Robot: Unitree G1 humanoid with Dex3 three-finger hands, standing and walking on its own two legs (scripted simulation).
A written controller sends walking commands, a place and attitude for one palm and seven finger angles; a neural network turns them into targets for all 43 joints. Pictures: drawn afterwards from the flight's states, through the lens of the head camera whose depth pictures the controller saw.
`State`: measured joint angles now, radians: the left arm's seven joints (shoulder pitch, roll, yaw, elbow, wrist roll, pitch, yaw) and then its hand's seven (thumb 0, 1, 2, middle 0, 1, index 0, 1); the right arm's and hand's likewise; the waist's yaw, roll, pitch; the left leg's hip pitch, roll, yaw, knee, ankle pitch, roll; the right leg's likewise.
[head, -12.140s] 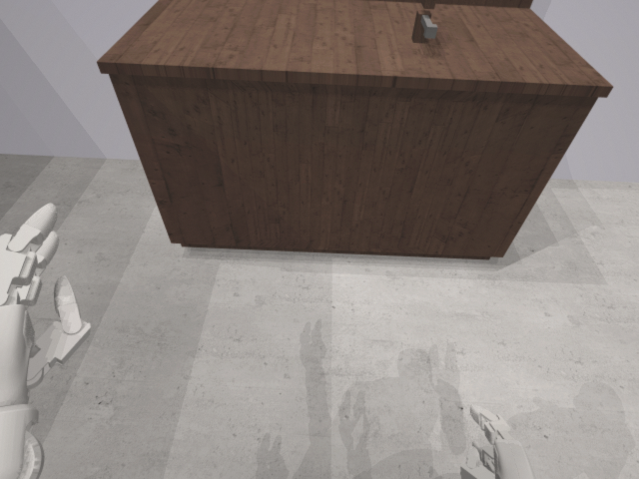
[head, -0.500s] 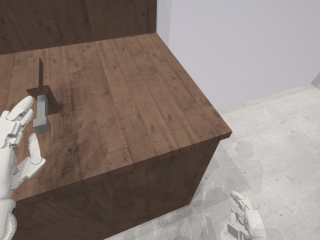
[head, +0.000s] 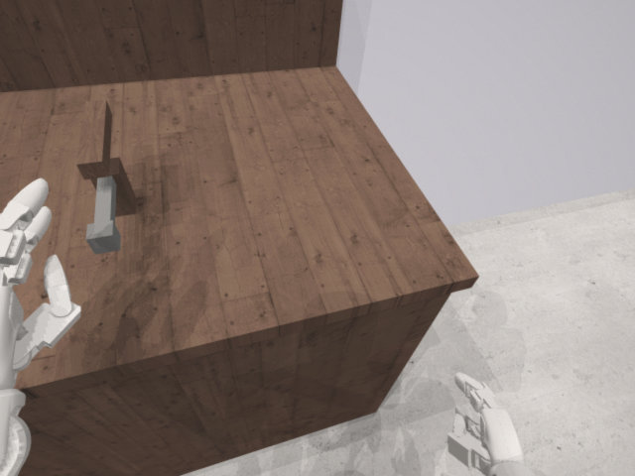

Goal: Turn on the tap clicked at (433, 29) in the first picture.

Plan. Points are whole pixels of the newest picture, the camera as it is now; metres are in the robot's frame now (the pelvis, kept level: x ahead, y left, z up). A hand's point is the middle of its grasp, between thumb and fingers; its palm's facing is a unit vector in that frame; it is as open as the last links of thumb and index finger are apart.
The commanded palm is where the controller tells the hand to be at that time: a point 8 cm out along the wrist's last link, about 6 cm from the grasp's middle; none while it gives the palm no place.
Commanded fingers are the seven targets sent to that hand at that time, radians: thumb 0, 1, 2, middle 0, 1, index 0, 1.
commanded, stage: look again from close up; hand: left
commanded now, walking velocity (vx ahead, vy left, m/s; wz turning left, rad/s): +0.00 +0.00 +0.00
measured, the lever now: (104, 237) +0.34 +0.30 +0.11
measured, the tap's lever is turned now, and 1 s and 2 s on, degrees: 0 0 0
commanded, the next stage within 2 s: come to a stop and stand still in 0.24 s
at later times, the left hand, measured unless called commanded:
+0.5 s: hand (64, 324) +0.20 +0.25 +0.16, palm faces +0.37 -0.82 -0.43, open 7.4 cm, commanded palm +0.14 +0.28 +0.17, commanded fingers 0.00 0.90 0.90 -0.20 -0.30 -0.20 -0.30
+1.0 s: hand (56, 322) +0.20 +0.25 +0.17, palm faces +0.43 -0.85 -0.31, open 7.4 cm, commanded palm +0.14 +0.28 +0.17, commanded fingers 0.00 0.90 0.90 -0.20 -0.30 -0.20 -0.30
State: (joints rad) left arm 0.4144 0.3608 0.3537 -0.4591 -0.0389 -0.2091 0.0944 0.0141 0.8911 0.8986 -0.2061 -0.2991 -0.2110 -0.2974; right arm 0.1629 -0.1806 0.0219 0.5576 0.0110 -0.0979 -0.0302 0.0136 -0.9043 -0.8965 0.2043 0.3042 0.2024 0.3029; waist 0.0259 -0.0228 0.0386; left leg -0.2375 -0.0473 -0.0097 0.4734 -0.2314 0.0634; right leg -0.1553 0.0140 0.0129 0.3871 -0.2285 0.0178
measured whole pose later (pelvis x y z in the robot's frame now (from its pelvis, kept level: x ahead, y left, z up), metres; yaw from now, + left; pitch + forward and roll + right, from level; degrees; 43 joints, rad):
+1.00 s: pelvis -0.02 +0.00 +0.00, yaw +1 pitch -1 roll -2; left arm 0.36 0.34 0.36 -0.43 -0.03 -0.27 0.10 0.02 0.89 0.90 -0.20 -0.30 -0.21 -0.30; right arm 0.20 -0.19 0.02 0.61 0.01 -0.17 -0.02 0.02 -0.90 -0.90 0.20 0.30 0.20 0.30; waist 0.04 -0.04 0.04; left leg -0.25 -0.05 -0.02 0.47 -0.20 0.06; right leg -0.17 0.01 0.00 0.40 -0.22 0.01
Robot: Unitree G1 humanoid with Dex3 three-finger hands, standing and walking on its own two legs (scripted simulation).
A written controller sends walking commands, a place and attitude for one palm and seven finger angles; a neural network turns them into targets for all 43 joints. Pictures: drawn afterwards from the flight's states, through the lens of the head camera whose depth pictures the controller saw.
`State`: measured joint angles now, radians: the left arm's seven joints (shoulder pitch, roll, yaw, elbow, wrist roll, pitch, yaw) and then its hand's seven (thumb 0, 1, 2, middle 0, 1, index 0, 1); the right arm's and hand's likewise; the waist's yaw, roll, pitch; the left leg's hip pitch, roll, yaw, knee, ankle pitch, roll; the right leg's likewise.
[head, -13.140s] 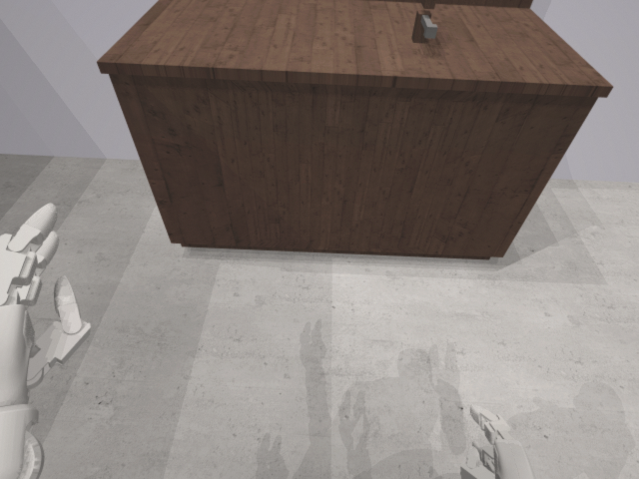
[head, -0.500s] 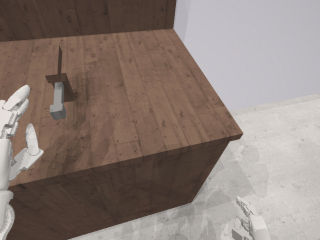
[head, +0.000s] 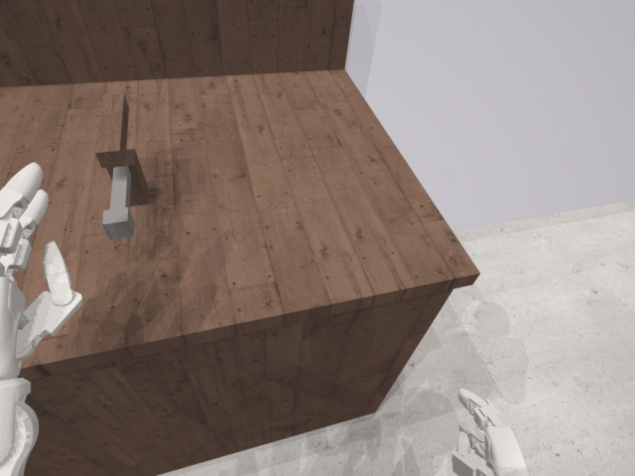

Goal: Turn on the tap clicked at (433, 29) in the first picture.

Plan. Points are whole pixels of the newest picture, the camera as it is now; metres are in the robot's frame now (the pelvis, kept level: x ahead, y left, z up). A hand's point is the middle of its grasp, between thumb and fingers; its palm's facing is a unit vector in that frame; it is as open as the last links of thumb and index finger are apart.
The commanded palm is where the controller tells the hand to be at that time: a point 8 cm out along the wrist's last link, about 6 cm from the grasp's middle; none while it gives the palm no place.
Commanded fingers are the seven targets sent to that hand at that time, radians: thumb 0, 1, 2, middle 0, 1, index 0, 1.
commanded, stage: come to a stop and stand still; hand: left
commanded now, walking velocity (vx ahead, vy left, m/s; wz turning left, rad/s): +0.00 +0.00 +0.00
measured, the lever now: (119, 223) +0.36 +0.30 +0.11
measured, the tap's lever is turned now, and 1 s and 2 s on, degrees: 0 0 0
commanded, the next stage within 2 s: look again from close up in 0.26 s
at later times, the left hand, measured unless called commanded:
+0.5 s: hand (80, 308) +0.22 +0.25 +0.16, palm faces +0.38 -0.85 -0.35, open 7.4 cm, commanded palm +0.16 +0.28 +0.17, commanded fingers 0.00 0.90 0.90 -0.20 -0.30 -0.20 -0.30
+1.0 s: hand (95, 288) +0.23 +0.24 +0.16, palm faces +0.32 -0.86 -0.38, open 7.4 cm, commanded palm +0.17 +0.28 +0.17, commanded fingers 0.00 0.90 0.90 -0.20 -0.30 -0.20 -0.30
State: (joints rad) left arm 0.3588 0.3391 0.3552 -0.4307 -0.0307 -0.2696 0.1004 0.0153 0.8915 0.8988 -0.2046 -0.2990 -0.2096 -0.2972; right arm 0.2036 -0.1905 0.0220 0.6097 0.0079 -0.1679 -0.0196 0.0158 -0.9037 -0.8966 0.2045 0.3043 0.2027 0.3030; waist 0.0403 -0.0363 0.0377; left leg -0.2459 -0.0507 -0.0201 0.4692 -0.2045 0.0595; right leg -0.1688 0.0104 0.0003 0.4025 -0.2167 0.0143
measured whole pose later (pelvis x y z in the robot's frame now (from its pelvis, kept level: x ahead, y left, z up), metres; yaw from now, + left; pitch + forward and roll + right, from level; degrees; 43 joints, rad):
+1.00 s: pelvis +0.00 +0.01 +0.00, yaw -2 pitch +0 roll -1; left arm 0.39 0.37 0.36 -0.42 -0.04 -0.27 0.07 0.01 0.90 0.90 -0.20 -0.30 -0.20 -0.30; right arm 0.19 -0.20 0.01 0.57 0.01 -0.17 0.02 0.01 -0.90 -0.90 0.21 0.30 0.20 0.30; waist 0.01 -0.01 0.05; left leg -0.27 -0.05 0.01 0.47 -0.20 0.07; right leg -0.21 0.01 0.03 0.43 -0.22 0.02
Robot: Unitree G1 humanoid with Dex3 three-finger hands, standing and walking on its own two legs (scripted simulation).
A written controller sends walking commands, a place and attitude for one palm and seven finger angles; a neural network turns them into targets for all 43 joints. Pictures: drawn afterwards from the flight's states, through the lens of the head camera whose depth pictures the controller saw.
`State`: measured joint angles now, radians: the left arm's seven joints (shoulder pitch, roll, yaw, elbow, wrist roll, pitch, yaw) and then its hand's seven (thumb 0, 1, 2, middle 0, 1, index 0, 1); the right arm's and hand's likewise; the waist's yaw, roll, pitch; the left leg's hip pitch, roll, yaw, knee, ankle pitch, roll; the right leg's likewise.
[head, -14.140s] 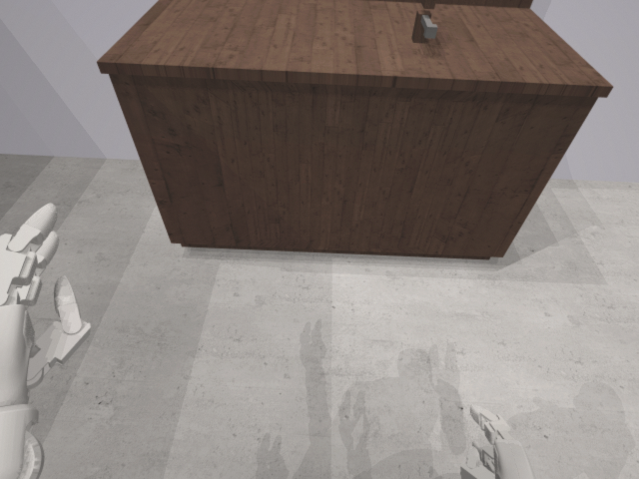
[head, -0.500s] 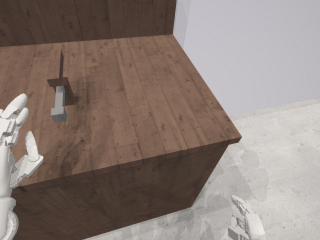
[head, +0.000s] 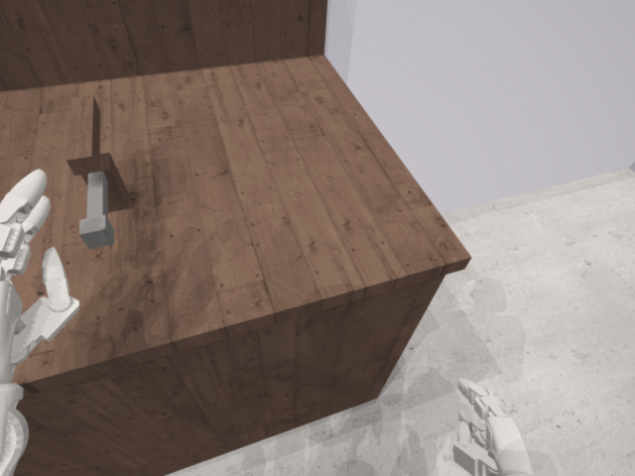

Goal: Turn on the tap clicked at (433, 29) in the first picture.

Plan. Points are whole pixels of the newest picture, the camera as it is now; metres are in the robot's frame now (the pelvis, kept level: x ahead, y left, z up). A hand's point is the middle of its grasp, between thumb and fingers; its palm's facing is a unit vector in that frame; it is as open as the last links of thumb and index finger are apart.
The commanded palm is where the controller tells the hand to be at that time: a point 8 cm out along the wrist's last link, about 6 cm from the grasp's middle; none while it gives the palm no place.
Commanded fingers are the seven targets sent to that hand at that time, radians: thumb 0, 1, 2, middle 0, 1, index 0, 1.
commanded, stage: come to a stop and stand still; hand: left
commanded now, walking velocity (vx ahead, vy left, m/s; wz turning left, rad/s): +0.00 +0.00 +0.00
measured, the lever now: (97, 232) +0.35 +0.30 +0.11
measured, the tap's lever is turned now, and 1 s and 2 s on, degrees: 0 0 0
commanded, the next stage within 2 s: look again from close up in 0.66 s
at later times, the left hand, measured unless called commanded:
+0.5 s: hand (69, 311) +0.22 +0.25 +0.15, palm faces +0.38 -0.86 -0.35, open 7.4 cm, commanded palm +0.16 +0.28 +0.18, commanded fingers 0.00 0.90 0.90 -0.20 -0.30 -0.20 -0.30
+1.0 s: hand (65, 322) +0.21 +0.25 +0.16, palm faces +0.39 -0.84 -0.37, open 7.4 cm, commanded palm +0.15 +0.28 +0.18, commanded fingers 0.00 0.90 0.90 -0.20 -0.30 -0.20 -0.30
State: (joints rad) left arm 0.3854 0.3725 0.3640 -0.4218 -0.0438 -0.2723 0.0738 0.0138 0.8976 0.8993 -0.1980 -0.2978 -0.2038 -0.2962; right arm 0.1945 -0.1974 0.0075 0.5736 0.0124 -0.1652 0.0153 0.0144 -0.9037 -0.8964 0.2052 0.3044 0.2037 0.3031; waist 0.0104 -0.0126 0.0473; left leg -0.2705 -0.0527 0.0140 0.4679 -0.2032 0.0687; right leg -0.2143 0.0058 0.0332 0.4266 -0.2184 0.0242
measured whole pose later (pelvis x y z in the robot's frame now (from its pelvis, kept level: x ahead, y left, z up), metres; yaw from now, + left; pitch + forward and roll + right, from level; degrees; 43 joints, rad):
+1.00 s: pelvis +0.00 +0.00 +0.00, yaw +2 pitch -1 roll -2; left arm 0.42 0.35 0.34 -0.43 -0.03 -0.21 0.10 0.01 0.89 0.90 -0.20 -0.30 -0.21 -0.30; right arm 0.21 -0.19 0.02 0.59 0.01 -0.11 -0.03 0.01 -0.90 -0.90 0.20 0.30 0.20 0.30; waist 0.02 -0.01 0.05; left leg -0.22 -0.05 -0.02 0.43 -0.19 0.06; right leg -0.15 0.01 0.00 0.36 -0.20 0.02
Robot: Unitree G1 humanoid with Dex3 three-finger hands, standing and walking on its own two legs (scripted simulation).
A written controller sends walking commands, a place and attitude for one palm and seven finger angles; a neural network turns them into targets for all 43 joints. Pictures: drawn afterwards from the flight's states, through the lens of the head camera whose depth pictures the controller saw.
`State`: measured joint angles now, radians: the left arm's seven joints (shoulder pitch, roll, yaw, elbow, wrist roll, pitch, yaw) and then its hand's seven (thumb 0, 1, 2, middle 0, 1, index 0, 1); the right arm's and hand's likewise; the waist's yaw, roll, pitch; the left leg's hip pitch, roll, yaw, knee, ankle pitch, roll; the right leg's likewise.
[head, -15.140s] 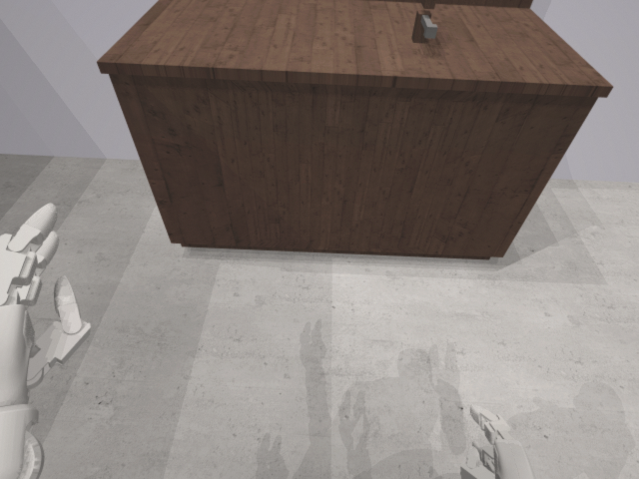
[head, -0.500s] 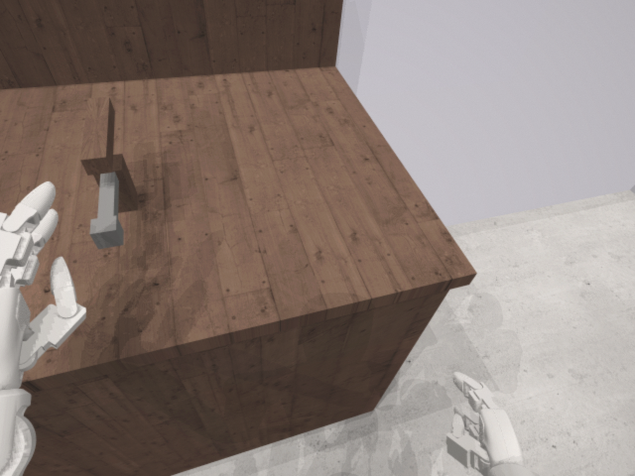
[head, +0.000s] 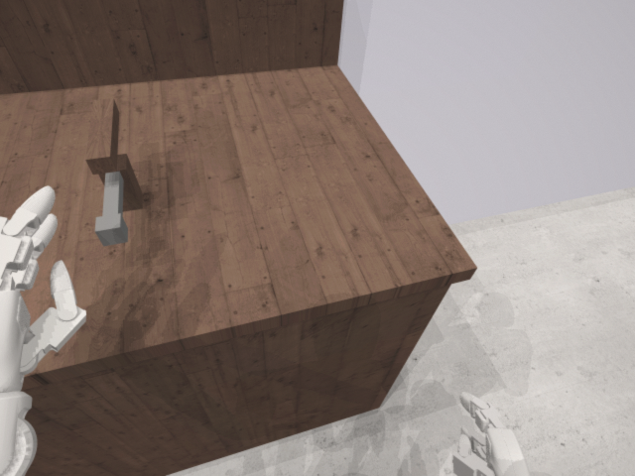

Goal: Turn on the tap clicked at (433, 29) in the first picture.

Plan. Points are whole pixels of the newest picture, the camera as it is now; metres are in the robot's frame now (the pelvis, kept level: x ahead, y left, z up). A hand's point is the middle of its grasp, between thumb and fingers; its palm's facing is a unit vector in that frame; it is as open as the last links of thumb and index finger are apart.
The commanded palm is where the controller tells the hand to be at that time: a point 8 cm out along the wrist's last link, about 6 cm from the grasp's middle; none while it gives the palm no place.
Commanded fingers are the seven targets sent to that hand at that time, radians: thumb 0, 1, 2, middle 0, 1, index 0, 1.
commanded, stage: look again from close up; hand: left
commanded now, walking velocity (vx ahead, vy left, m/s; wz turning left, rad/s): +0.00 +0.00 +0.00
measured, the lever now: (112, 229) +0.36 +0.29 +0.10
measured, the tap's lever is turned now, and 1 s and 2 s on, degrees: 0 0 0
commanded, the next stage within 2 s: turn the palm inward beside the body in 0.06 s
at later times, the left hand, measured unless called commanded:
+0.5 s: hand (105, 338) +0.20 +0.22 +0.14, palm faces +0.36 -0.86 -0.35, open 7.4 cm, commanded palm +0.15 +0.27 +0.17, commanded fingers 0.00 0.90 0.90 -0.20 -0.30 -0.20 -0.30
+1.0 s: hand (118, 334) +0.20 +0.20 +0.15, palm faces +0.46 -0.84 -0.29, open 7.4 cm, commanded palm +0.15 +0.24 +0.17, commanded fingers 0.00 0.90 0.90 -0.20 -0.30 -0.20 -0.30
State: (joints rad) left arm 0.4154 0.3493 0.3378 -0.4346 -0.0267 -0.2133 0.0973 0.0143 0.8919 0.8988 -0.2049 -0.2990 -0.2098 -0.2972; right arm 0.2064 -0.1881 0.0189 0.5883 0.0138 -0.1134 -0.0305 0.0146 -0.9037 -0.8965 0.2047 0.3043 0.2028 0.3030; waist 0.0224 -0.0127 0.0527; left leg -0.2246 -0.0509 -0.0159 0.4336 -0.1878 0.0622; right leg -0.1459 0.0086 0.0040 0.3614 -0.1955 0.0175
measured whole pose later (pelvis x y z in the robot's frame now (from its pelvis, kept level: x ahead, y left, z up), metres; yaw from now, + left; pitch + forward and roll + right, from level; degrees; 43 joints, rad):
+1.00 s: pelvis +0.01 -0.07 -0.03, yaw +2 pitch +1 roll +1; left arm 0.40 0.36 0.41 -0.40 -0.23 0.02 0.02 0.01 0.89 0.90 -0.21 -0.30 -0.21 -0.30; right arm 0.22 -0.26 0.01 0.66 0.04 -0.19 -0.10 0.02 -0.90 -0.90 0.20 0.30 0.20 0.30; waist 0.07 0.05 -0.07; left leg -0.37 -0.02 -0.08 0.68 -0.33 -0.03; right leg -0.32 0.06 -0.05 0.69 -0.39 -0.08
